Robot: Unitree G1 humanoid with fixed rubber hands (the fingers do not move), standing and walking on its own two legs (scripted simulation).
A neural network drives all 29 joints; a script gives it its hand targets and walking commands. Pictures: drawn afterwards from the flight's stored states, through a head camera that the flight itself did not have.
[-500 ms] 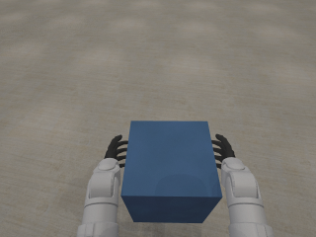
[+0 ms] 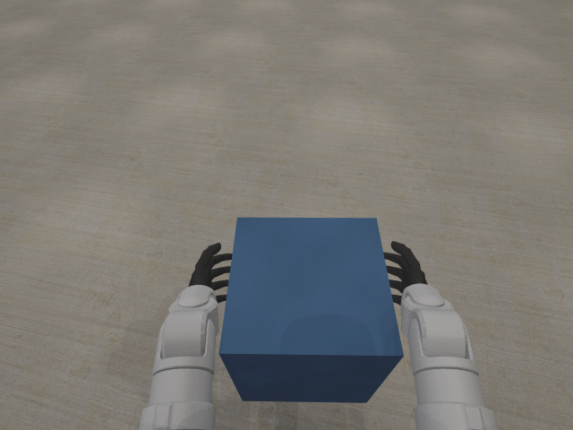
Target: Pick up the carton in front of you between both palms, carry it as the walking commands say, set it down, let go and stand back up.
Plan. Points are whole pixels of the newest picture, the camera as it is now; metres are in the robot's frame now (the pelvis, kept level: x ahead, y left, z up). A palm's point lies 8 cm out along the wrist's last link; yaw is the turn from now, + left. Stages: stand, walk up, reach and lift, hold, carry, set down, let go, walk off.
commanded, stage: carry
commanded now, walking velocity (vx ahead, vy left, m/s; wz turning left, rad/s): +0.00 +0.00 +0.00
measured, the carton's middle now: (305, 315) +0.29 +0.00 -0.04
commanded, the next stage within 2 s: hold in 0.10 s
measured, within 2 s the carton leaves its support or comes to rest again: neither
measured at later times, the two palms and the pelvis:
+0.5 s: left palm (167, 329) +0.23 +0.18 +0.05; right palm (377, 271) +0.32 -0.10 +0.05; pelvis +0.00 -0.04 +0.01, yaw +16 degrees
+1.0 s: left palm (198, 307) +0.26 +0.15 +0.04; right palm (394, 259) +0.35 -0.14 +0.04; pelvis +0.00 -0.08 +0.01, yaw +19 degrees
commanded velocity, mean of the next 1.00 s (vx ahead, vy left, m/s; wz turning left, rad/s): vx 0.00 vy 0.00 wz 0.00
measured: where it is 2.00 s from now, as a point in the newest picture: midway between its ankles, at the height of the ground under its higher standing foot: outside the picture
